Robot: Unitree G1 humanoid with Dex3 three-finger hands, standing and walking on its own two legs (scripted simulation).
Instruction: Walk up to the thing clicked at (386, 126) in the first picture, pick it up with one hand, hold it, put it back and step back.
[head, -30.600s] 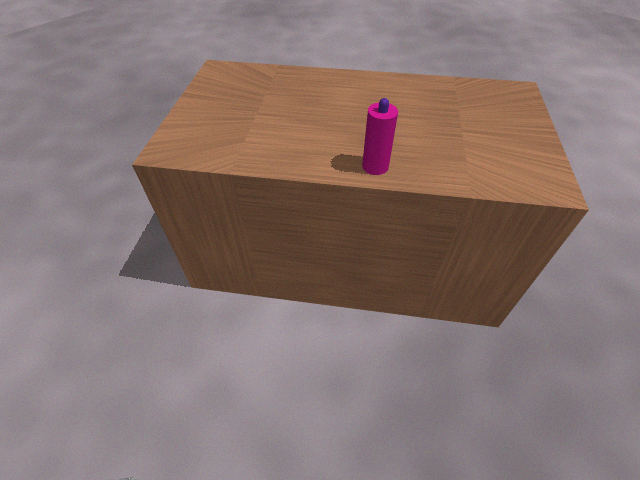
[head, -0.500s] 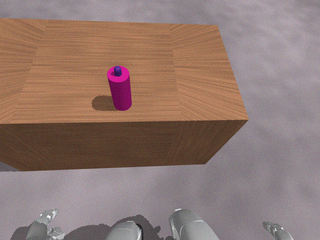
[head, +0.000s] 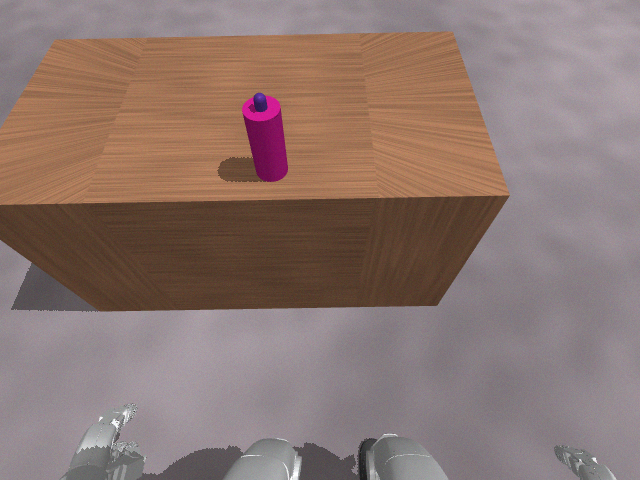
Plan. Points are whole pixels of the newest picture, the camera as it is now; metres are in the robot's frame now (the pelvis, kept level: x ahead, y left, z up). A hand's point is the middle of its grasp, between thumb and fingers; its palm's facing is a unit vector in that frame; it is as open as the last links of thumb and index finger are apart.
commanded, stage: step back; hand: left
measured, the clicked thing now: (266, 136) +0.67 +0.12 -0.07
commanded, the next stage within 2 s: none
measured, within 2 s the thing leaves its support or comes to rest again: neither
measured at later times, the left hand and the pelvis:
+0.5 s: hand out of the picture -0.07 +0.26 -0.16, palm faces -0.08 -0.92 -0.39, open 7.4 cm; pelvis -0.16 -0.02 -0.01, yaw -5 degrees
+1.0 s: hand out of the picture -0.19 +0.22 -0.15, palm faces +0.02 -0.94 -0.34, open 7.4 cm; pelvis -0.32 -0.04 +0.00, yaw +2 degrees
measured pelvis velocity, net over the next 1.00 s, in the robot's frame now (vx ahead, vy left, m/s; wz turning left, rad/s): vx -0.32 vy -0.04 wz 0.04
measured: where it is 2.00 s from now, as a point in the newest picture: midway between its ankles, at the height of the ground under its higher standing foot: outside the picture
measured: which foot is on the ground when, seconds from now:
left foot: up 0.00-0.04, down 0.06-0.54, up 0.56-0.84, down 0.86-1.00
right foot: down 0.00-0.08, up 0.10-0.48, down 0.50-0.88, up 0.90-1.00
